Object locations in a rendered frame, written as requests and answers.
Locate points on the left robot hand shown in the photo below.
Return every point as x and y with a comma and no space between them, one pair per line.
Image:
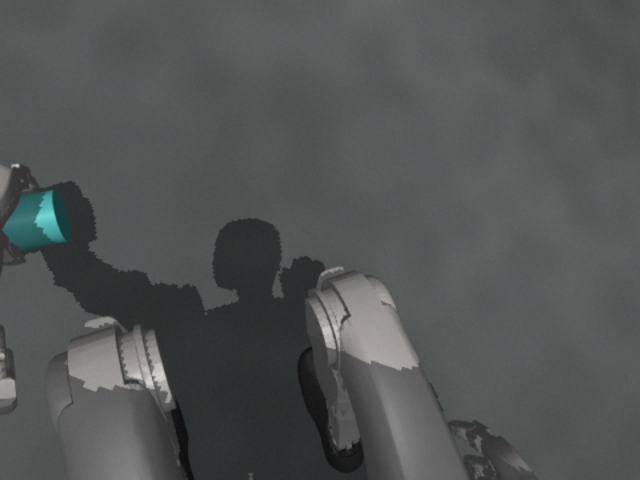
14,181

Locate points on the left robot foot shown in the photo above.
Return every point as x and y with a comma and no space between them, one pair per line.
182,436

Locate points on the left robot arm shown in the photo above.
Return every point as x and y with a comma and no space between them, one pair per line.
8,396

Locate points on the right robot hand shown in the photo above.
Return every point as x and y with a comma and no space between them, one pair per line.
501,461

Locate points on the can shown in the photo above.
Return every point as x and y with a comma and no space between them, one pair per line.
40,219

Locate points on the right robot foot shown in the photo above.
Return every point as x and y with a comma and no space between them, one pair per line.
344,461

